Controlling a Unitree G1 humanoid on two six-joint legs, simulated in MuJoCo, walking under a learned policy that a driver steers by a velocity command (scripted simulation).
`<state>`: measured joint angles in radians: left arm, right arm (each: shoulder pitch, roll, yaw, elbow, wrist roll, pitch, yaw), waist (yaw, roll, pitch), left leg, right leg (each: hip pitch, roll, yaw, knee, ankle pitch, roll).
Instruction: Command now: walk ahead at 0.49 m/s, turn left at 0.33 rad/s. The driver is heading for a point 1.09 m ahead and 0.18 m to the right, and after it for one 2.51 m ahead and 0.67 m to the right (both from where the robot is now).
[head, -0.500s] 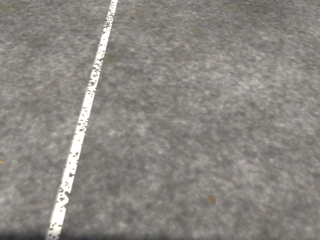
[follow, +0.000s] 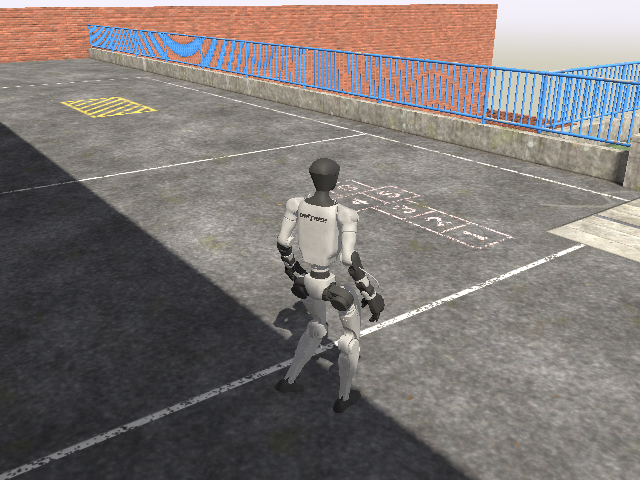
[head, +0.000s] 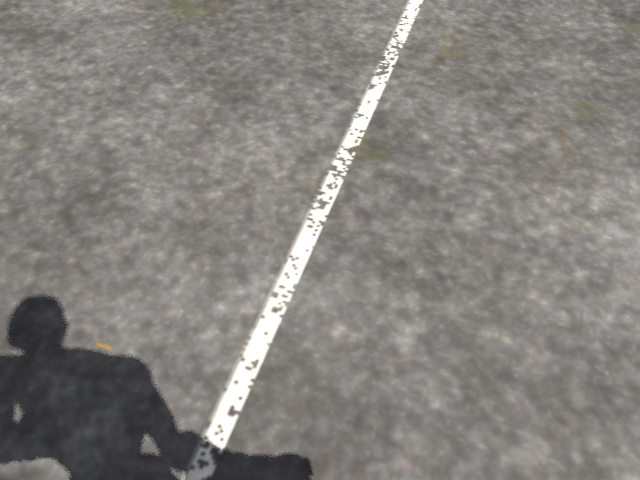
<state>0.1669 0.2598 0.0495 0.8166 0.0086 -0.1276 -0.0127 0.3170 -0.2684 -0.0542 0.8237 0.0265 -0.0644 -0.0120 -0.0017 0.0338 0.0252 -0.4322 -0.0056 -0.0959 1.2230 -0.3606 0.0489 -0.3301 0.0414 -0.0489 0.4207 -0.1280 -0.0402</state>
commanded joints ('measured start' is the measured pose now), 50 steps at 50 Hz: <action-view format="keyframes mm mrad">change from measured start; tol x32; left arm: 1 49 76 17 -10 0 -12 -9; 50 121 155 65 -129 -31 56 -28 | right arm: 1 42 -26 -8 -67 0 -5 5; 14 -321 -58 10 -209 -4 -31 41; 19 168 -289 -74 -108 -41 -26 21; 50 -107 -126 -24 -123 6 -98 3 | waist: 1 -11 -97 -48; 16 -18 -110 -23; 19 -96 312 -368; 50 49 -21 -139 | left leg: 1 -171 108 -25 -38 47 4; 14 -104 76 95 -656 277 4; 17 308 43 106 -737 253 56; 19 789 451 -559 -883 72 243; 25 319 267 -54 -1045 319 127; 39 517 305 279 -1043 532 97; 44 528 291 341 -659 1167 48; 45 413 247 357 -429 1074 12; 47 -260 -49 139 217 -245 -80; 50 -354 93 -4 96 -26 -27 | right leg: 1 163 -271 303 -266 13 -194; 15 255 -301 152 -185 112 -126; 17 169 -216 91 109 289 -74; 20 -446 -50 183 873 -418 -1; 34 -408 -148 118 407 204 20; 44 -84 14 -98 229 -80 -118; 47 723 -379 867 -50 -132 -437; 50 434 -287 560 -133 8 -299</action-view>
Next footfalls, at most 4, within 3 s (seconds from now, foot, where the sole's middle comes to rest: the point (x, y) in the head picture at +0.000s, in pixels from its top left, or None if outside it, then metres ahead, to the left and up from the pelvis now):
0.34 left None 0.34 0.17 -0.77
0.90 right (382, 413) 0.61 -0.10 -0.77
1.40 left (350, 283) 0.95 -0.04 -0.77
1.88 right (474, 257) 1.03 -0.36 -0.77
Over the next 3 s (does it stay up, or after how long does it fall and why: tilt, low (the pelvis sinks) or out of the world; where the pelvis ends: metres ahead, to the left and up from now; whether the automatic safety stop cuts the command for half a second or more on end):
stays up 1.01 -0.21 0.00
